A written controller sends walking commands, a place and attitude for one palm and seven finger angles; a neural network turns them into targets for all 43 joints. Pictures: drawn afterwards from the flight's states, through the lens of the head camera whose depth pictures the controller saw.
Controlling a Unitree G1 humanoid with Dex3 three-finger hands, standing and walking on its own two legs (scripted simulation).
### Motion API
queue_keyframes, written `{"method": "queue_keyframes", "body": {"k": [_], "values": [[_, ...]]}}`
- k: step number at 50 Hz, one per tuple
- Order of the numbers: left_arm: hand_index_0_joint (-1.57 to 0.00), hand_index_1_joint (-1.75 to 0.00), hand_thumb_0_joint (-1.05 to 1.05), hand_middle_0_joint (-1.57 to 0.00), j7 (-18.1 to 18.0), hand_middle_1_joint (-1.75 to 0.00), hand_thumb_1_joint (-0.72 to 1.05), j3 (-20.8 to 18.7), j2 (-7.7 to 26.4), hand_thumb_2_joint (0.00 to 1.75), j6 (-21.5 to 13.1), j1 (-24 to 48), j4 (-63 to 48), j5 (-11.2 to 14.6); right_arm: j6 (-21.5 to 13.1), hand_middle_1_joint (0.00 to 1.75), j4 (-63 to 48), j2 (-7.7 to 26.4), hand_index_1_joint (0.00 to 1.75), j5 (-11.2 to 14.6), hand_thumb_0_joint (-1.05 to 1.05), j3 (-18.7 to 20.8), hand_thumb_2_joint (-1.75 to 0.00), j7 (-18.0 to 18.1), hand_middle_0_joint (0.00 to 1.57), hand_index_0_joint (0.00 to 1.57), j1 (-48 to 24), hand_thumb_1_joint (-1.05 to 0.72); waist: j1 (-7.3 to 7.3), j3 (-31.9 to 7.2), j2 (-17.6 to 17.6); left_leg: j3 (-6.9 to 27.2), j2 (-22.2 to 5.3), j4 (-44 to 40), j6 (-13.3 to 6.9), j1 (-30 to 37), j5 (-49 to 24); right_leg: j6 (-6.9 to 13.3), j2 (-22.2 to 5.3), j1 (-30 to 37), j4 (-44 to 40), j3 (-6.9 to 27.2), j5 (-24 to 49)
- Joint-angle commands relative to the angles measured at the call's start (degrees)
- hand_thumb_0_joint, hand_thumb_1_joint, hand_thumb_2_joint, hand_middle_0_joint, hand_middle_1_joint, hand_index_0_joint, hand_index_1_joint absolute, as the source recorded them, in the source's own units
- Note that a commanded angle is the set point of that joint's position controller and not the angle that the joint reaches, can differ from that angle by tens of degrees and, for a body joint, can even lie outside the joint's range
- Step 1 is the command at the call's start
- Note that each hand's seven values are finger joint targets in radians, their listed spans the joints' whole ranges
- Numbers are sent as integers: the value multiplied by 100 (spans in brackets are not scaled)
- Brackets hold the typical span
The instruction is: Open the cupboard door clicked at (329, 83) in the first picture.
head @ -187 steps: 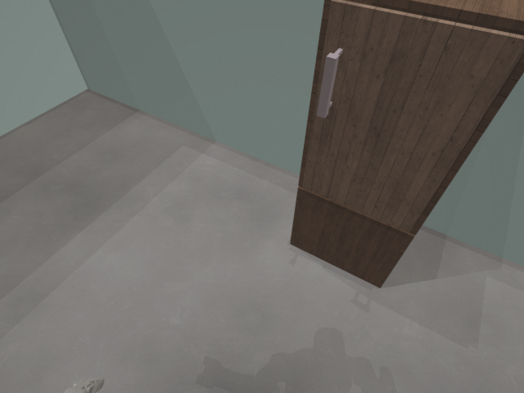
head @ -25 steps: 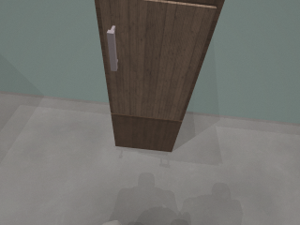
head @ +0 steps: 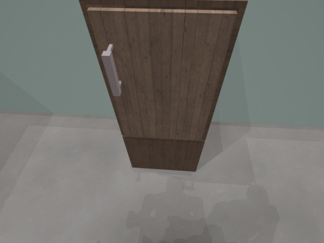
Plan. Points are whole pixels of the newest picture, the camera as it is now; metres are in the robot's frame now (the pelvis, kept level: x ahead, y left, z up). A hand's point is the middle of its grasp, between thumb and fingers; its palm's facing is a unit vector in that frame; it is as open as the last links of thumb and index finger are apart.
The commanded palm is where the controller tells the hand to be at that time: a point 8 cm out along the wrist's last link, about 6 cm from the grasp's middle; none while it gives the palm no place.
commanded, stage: come to a stop and stand still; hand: left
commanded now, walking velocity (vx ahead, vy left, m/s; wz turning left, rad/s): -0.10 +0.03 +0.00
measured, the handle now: (114, 71) +0.58 +0.17 +0.08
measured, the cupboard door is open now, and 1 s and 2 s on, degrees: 0 0 0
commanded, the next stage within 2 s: look again from close up in 1.04 s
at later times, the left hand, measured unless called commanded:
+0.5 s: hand out of the picture -0.02 +0.21 -0.16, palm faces +0.01 -0.97 -0.23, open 7.4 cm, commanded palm none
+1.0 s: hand out of the picture -0.08 +0.15 -0.17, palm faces +0.03 -0.99 -0.14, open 7.3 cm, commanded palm none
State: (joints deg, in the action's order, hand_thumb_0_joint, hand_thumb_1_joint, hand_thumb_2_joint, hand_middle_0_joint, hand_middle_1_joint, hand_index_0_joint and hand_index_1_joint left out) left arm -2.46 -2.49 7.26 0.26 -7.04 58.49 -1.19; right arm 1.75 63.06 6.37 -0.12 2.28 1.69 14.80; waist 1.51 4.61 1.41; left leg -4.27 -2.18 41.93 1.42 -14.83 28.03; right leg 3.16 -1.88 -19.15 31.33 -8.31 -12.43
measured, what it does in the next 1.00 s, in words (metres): steps on the spot: left foot, then right foot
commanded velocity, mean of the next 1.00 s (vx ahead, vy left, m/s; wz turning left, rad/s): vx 0.00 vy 0.00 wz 0.00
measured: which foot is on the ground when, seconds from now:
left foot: up 0.00-0.10, down 0.12-1.00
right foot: down 0.00-0.14, up 0.16-0.42, down 0.44-1.00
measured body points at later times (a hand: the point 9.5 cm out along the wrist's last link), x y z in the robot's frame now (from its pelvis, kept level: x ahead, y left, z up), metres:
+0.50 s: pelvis -0.04 +0.02 +0.01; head -0.03 +0.01 +0.46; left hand -0.02 +0.26 -0.15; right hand +0.00 -0.21 -0.15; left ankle -0.03 +0.13 -0.73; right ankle -0.07 -0.10 -0.73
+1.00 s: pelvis -0.06 +0.00 +0.01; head -0.05 +0.00 +0.46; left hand -0.08 +0.20 -0.15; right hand -0.12 -0.20 -0.15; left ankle -0.03 +0.13 -0.73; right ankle -0.07 -0.10 -0.73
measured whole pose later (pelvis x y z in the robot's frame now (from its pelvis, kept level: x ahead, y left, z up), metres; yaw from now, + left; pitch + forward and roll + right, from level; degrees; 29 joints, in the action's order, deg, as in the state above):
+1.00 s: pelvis -0.06 +0.00 +0.01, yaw -1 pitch -1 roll +0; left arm -1.9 -0.4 5.4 0.2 -18.1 65.7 -0.3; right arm 0.4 68.0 6.2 -0.6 0.6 1.4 19.9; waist 0.9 1.8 -0.2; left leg -5.2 -2.9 23.6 0.8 -11.9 10.2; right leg 1.7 0.5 -9.3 24.5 -2.8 -14.0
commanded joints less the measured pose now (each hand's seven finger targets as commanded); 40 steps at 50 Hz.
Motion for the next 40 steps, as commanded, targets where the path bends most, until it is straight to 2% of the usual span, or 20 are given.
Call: {"method": "queue_keyframes", "body": {"k": [1,4,5,6,7,8,9,11,13,17,19,20,21,22,23,24,25,28,30,40], "values": [[-20,-30,0,-20,-98,-30,90,-310,1126,90,31,-469,-238,-73,20,30,-307,367,30,-15,0,142,-90,62,20,20,442,-90,-195,-1128,-717,233,-38,254,46,-569,106,943,-1760,1551,-635,1459,4426],[-20,-30,0,-20,-61,-30,90,-305,1062,90,90,-207,-312,-36,-13,30,-237,354,30,-44,0,138,-90,35,20,20,847,-90,39,-1129,-820,3,-47,-1208,19,330,-1172,496,-1426,823,-469,1195,2747],[-20,-30,0,-20,-26,-30,90,-278,951,90,118,-175,-341,6,-59,30,-221,452,30,-66,0,134,-90,24,20,20,961,-90,94,-1060,-513,92,-196,-1758,-52,749,-1707,225,-1123,388,-252,965,1768],[-20,-30,0,-20,25,-30,90,-232,690,90,150,-248,-437,34,-110,30,-344,803,30,-121,0,179,-90,15,20,20,797,-90,9,-874,582,1065,-989,-2282,-385,692,-2162,-129,-508,-200,219,556,303],[-20,-30,0,-20,60,-30,90,-190,551,90,189,-115,-518,46,-114,30,-562,1096,30,-159,0,207,-90,20,20,20,361,-90,-37,-406,1471,1809,-1729,-2826,-850,-5,-2600,-367,-40,-397,963,282,-1104],[-20,-30,0,-20,45,-30,90,-205,664,90,258,27,-495,-12,-144,30,-632,1049,30,-165,0,182,-90,73,20,20,107,-90,-10,-141,1356,1849,-1801,-2979,-1073,-463,-2824,-353,-21,-333,1825,771,-1656],[-20,-30,0,-20,63,-30,90,-232,662,90,254,-101,-414,-22,-178,30,-655,984,30,-176,0,132,-90,125,20,20,-15,-90,-131,-148,917,1658,-1636,-2808,-1128,-292,-3252,-319,-12,-417,2311,1027,-1547],[-20,-30,0,-20,90,-30,90,-208,583,90,215,-519,-181,-8,-220,30,-662,987,30,-157,0,88,-90,142,20,20,-238,-90,-286,-347,624,1052,-1336,-2475,-1090,330,-3874,-369,4,-600,2571,1043,-1262],[-20,-30,0,-20,103,-30,90,-133,547,90,176,-607,-96,2,-248,30,-611,961,30,-115,0,88,-90,136,20,20,-183,-90,-246,-493,468,793,-1221,-2349,-1086,830,-4381,-443,-57,-524,2079,908,-1188],[-20,-30,0,-20,82,-30,90,-7,510,90,151,-512,-87,36,-218,30,-400,1074,30,-112,0,125,-90,92,20,20,102,-90,-70,-505,664,938,-1254,-2323,-1083,1065,-4222,-476,-114,97,554,650,-1219],[-20,-30,0,-20,66,-30,90,14,547,90,89,-816,87,36,-228,30,-334,1051,30,-74,0,129,-90,74,20,20,89,-90,-176,-628,460,840,-1053,-2081,-867,1047,-4099,-459,-105,665,-585,587,-346],[-20,-30,0,-20,47,-30,90,26,630,90,29,-996,183,27,-248,30,-323,987,30,-36,0,110,-90,57,20,20,91,-90,-208,-694,190,718,-859,-1893,-634,889,-3720,-424,-220,1034,-1163,721,378],[-20,-30,0,-20,21,-30,90,38,781,90,-31,-993,245,25,-264,30,-322,820,30,5,0,83,-90,38,20,20,91,-90,-110,-636,-125,533,-627,-1829,-384,602,-3115,-272,-584,1192,-1177,1179,1088],[-20,-30,0,-20,17,-30,90,58,874,90,-58,-916,247,38,-265,30,-324,748,30,20,0,45,-90,10,20,20,81,-90,-45,-597,-222,459,-478,-1979,-263,578,-2602,-171,-835,1086,-1072,1262,1398],[-20,-30,0,-20,20,-30,90,59,870,90,-82,-862,281,21,-235,30,-271,714,30,-7,0,31,-90,-7,20,20,46,-90,-31,-581,-427,385,-404,-1999,-211,662,-2622,-127,-775,974,-963,1256,1569],[-20,-30,0,-20,24,-30,90,67,856,90,-103,-859,306,29,-216,30,-211,745,30,-33,0,14,-90,-4,20,20,34,-90,-40,-568,-777,315,-401,-1995,-186,784,-2486,-122,-717,850,-997,1270,1490],[-20,-30,0,-20,24,-30,90,97,790,90,-94,-821,309,43,-204,30,-163,775,30,-38,0,2,-90,-7,20,20,70,-90,-20,-448,-828,326,-407,-2104,-194,839,-2232,-136,-686,670,-1112,1247,1013],[-20,-30,0,-20,27,-30,90,130,734,90,-72,-881,383,44,-210,30,-6,760,30,-32,0,-48,-90,-23,20,20,111,-90,-60,-73,-457,370,-428,-2303,-226,734,-1938,-190,-536,461,-1342,1210,132],[-20,-30,0,-20,29,-30,90,141,695,90,-65,-994,430,53,-193,30,57,726,30,-44,0,-78,-90,-25,20,20,130,-90,-89,99,-480,360,-399,-2375,-220,679,-1629,-190,-522,301,-1479,1260,-337],[-20,-30,0,-20,18,-30,90,128,550,90,-82,-1254,516,72,-175,30,274,512,30,-69,0,-110,-90,0,20,20,558,-90,-90,170,-266,325,-347,-2296,-189,461,-1479,-134,-465,244,-1632,1319,-783]]}}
